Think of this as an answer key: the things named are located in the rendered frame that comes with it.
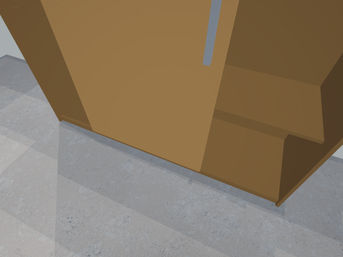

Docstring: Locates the wardrobe door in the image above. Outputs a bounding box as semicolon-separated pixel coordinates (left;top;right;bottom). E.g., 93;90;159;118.
10;0;90;125
40;0;239;172

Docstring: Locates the handle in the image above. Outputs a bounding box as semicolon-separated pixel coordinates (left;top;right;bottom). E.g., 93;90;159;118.
2;0;15;14
203;0;222;66

